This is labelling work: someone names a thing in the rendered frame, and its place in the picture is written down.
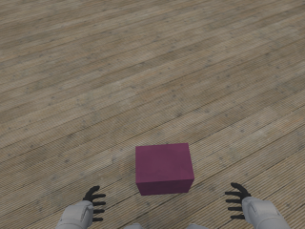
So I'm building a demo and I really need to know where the robot right hand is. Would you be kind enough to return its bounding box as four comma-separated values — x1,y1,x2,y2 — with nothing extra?
225,182,251,219

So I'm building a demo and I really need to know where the carton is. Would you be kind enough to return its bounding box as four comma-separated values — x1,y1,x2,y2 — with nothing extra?
135,142,194,196

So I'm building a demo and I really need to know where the left robot forearm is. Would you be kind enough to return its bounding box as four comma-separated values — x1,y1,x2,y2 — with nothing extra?
55,200,94,229

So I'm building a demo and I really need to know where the robot left hand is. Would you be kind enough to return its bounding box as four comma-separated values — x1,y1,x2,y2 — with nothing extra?
82,185,106,222

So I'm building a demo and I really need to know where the right robot forearm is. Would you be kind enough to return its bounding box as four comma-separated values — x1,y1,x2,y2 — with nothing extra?
241,197,291,229

